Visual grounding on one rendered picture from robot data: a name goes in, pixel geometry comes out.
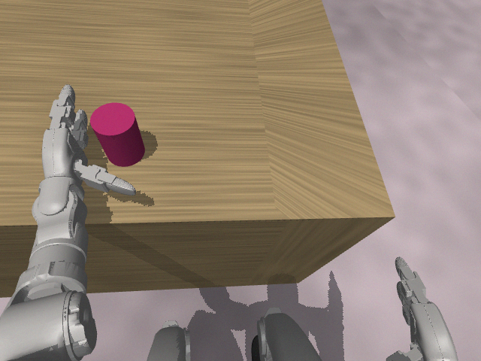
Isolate left robot hand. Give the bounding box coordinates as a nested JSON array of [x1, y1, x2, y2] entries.
[[42, 84, 136, 196]]

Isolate left robot arm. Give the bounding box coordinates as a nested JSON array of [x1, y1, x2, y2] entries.
[[0, 176, 97, 361]]

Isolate can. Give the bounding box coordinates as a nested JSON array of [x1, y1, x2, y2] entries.
[[90, 102, 145, 167]]

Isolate right robot hand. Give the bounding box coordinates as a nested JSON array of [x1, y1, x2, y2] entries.
[[386, 257, 458, 361]]

